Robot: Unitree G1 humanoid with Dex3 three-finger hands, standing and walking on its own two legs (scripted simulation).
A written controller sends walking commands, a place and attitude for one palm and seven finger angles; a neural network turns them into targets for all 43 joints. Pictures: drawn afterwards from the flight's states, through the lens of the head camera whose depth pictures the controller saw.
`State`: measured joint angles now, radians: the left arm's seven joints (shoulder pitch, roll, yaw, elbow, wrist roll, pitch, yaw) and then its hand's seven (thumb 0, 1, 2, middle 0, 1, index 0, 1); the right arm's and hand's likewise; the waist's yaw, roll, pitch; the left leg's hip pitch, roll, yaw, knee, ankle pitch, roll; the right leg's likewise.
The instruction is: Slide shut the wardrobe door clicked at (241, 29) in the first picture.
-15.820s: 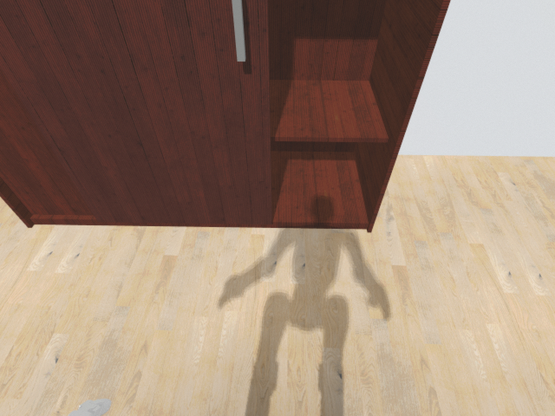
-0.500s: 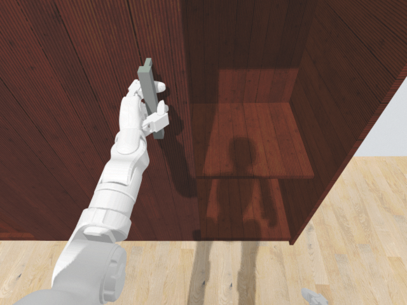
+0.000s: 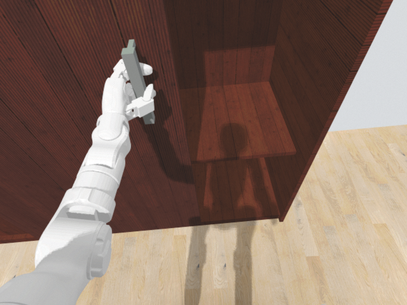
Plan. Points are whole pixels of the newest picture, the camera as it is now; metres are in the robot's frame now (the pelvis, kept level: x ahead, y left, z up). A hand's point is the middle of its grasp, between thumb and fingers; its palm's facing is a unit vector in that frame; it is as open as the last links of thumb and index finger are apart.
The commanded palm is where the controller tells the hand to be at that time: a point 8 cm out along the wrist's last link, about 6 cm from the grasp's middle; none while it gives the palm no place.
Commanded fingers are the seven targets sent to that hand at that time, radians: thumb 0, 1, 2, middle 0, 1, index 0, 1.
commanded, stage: step sideways, sliding the door along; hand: left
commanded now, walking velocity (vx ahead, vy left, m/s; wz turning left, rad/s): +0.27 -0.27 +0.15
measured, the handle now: (141, 84) +0.51 +0.14 +0.16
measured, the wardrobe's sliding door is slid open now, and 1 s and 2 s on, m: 0.39 0.27 0.00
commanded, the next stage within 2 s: stop walking and hold the door there in 1.98 s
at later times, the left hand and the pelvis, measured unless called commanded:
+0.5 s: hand (164, 98) +0.47 +0.09 +0.16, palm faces +0.25 -0.96 -0.10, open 6.2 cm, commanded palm +0.45 +0.07 +0.17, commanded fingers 0.00 0.90 0.90 -0.45 -1.40 -0.45 -1.40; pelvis +0.06 -0.11 -0.01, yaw +10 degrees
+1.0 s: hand (218, 91) +0.49 -0.02 +0.16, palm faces +0.37 -0.93 -0.07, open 6.2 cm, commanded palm +0.46 -0.05 +0.16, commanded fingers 0.00 0.90 0.90 -0.45 -1.40 -0.45 -1.40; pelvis +0.14 -0.24 +0.01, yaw +13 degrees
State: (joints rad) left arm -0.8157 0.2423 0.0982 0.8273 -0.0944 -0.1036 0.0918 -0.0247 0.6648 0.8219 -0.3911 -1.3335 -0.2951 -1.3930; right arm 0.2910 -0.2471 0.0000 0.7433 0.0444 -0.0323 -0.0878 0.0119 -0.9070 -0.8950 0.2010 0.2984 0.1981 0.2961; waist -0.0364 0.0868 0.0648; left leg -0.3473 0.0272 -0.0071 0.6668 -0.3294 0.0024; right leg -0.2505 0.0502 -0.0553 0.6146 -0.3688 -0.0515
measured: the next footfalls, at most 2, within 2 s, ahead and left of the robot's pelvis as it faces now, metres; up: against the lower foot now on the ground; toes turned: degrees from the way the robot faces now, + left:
right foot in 0.34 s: +0.19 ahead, -0.18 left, +0.00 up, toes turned +5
left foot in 0.48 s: +0.08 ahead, +0.03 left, +0.00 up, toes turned +10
